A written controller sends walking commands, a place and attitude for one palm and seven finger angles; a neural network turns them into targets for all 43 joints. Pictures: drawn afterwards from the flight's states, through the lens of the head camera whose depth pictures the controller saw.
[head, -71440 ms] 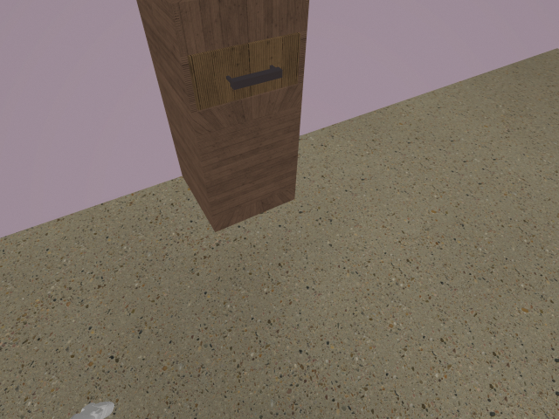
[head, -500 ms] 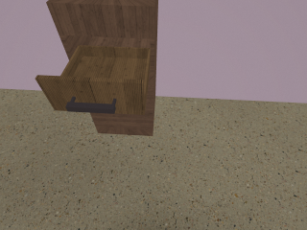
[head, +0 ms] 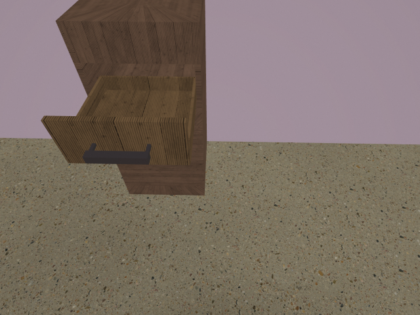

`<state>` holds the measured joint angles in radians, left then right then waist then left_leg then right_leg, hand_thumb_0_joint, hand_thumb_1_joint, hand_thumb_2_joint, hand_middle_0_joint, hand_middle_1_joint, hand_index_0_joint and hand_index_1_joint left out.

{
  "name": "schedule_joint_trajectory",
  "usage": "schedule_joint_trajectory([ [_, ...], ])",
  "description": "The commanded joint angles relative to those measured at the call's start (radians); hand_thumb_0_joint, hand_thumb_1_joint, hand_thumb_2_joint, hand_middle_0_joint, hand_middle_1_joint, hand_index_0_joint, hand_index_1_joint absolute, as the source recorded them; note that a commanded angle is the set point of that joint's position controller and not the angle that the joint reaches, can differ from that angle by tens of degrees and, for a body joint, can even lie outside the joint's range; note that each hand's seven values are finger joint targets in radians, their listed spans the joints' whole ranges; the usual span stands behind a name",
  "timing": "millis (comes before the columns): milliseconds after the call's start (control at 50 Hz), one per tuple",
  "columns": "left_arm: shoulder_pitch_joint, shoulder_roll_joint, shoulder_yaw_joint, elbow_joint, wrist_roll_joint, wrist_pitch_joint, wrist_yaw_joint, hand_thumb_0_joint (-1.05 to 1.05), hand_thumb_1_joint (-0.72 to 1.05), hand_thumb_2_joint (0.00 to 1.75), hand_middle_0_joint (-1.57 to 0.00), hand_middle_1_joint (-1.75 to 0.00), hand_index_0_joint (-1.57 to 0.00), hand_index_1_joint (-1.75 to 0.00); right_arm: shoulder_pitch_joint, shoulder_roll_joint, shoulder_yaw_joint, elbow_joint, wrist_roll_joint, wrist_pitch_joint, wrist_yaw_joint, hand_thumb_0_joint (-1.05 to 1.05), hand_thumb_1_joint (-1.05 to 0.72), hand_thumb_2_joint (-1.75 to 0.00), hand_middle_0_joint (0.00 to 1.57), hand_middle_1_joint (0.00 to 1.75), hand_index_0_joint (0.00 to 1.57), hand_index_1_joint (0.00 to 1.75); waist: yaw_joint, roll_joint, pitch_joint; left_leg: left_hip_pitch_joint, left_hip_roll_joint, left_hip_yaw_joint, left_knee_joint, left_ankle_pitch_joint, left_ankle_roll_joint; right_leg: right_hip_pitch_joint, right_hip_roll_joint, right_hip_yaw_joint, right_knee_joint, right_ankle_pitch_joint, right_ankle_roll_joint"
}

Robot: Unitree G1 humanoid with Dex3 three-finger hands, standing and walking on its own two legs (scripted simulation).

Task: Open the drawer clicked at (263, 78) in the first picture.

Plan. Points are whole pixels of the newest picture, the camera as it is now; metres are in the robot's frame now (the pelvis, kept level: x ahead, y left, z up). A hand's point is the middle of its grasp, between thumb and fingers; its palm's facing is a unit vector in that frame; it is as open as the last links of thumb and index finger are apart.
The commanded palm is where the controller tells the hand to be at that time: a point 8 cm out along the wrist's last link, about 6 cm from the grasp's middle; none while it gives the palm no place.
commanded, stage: let the arm hang, fingers relaxed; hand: left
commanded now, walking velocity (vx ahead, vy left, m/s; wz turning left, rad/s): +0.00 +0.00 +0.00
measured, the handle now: (119, 152) +0.53 +0.29 -0.05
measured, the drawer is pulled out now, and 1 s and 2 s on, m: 0.30 0.30 0.30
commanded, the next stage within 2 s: look to check the result in 0.06 s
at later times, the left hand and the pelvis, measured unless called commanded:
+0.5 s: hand out of the picture +0.00 +0.16 -0.17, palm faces +0.04 -0.98 -0.20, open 7.3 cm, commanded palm none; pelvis +0.01 -0.01 +0.00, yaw +0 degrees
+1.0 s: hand out of the picture +0.03 +0.15 -0.17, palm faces +0.04 -0.97 -0.22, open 7.3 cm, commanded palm none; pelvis +0.02 -0.02 +0.00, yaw +1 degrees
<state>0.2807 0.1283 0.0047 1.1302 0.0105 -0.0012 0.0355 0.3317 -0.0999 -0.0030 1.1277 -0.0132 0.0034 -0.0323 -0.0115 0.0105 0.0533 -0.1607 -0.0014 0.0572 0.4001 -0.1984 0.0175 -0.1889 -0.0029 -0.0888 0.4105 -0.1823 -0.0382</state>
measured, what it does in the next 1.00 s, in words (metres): stands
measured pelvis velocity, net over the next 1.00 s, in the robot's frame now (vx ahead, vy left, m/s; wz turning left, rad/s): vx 0.02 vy -0.02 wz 0.01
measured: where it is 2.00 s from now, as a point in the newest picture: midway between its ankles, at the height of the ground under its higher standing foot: outside the picture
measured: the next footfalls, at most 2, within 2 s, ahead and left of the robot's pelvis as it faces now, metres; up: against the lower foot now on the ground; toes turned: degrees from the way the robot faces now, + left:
none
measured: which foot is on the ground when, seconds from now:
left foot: down 0.00-1.00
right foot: down 0.00-1.00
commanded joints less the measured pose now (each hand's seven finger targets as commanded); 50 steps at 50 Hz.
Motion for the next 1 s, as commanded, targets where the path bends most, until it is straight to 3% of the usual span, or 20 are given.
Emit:
schedule_joint_trajectory([
  [0, 0.093, 0.113, 0.023, -0.014, 0.003, -0.009, 0.004, 0.0, 0.9, 0.9, -0.2, -0.3, -0.2, -0.3, 0.096, -0.08, -0.013, -0.01, 0.003, -0.005, -0.006, 0.0, -0.9, -0.9, 0.2, 0.3, 0.2, 0.3, 0.008, 0.008, 0.067, -0.069, 0.085, -0.104, -0.097, -0.022, 0.016, -0.018, -0.105, 0.111, -0.11, -0.074, -0.017],
  [40, 0.1, 0.111, 0.023, -0.011, 0.003, -0.012, 0.006, 0.0, 0.9, 0.9, -0.2, -0.3, -0.2, -0.3, 0.091, -0.083, -0.015, -0.013, 0.004, -0.003, -0.006, 0.0, -0.9, -0.9, 0.2, 0.3, 0.2, 0.3, 0.008, -0.014, 0.061, -0.052, 0.086, -0.101, -0.083, -0.005, 0.016, -0.026, -0.107, 0.111, -0.115, -0.076, -0.019],
  [140, 0.095, 0.111, 0.024, -0.01, 0.002, -0.016, 0.007, 0.0, 0.9, 0.9, -0.2, -0.3, -0.2, -0.3, 0.089, -0.087, -0.016, -0.01, 0.004, -0.005, -0.008, 0.0, -0.9, -0.9, 0.2, 0.3, 0.2, 0.3, 0.004, 0.016, 0.035, -0.025, 0.091, -0.098, -0.072, 0.032, 0.013, -0.015, -0.108, 0.116, -0.114, -0.037, -0.023],
  [240, 0.096, 0.109, 0.024, -0.002, 0.001, -0.016, 0.007, 0.0, 0.9, 0.9, -0.2, -0.3, -0.2, -0.3, 0.08, -0.094, -0.015, -0.007, 0.006, -0.007, -0.011, 0.0, -0.9, -0.9, 0.2, 0.3, 0.2, 0.3, 0.006, 0.009, 0.033, -0.012, 0.099, -0.099, -0.076, 0.069, 0.012, -0.002, -0.106, 0.105, -0.105, 0.02, -0.023],
  [360, 0.085, 0.116, 0.022, 0.001, 0.001, -0.014, 0.007, 0.0, 0.9, 0.9, -0.2, -0.3, -0.2, -0.3, 0.075, -0.098, -0.015, -0.004, 0.004, -0.001, -0.009, 0.0, -0.9, -0.9, 0.2, 0.3, 0.2, 0.3, 0.002, -0.006, 0.07, -0.024, 0.095, -0.094, -0.082, 0.015, 0.01, -0.022, -0.106, 0.117, -0.135, -0.06, -0.02],
  [720, 0.063, 0.134, 0.029, -0.006, 0.0, -0.019, 0.006, 0.0, 0.9, 0.9, -0.2, -0.3, -0.2, -0.3, 0.046, -0.113, -0.017, -0.003, 0.002, -0.003, -0.01, 0.0, -0.9, -0.9, 0.2, 0.3, 0.2, 0.3, 0.007, -0.002, 0.05, -0.012, 0.095, -0.085, -0.077, 0.053, 0.002, 0.019, -0.113, 0.118, -0.141, 0.012, -0.02],
  [800, 0.055, 0.14, 0.031, -0.01, -0.001, -0.022, 0.007, 0.0, 0.9, 0.9, -0.2, -0.3, -0.2, -0.3, 0.045, -0.12, -0.018, -0.002, 0.002, -0.007, -0.011, 0.0, -0.9, -0.9, 0.2, 0.3, 0.2, 0.3, 0.006, 0.001, 0.011, 0.001, 0.101, -0.088, -0.074, 0.092, 0.001, 0.055, -0.114, 0.112, -0.124, 0.092, -0.021],
  [860, 0.053, 0.141, 0.031, -0.01, -0.001, -0.022, 0.008, 0.0, 0.9, 0.9, -0.2, -0.3, -0.2, -0.3, 0.042, -0.12, -0.019, -0.003, 0.003, -0.006, -0.012, 0.0, -0.9, -0.9, 0.2, 0.3, 0.2, 0.3, 0.006, 0.0, 0.019, 0.001, 0.103, -0.085, -0.074, 0.096, 0.0, 0.056, -0.114, 0.105, -0.125, 0.111, -0.018],
  [980, 0.04, 0.149, 0.031, -0.009, -0.001, -0.02, 0.007, 0.0, 0.9, 0.9, -0.2, -0.3, -0.2, -0.3, 0.035, -0.128, -0.019, -0.002, 0.003, -0.002, -0.011, 0.0, -0.9, -0.9, 0.2, 0.3, 0.2, 0.3, 0.006, -0.006, 0.039, 0.001, 0.101, -0.085, -0.08, 0.072, -0.001, 0.043, -0.113, 0.115, -0.142, 0.066, -0.017],
])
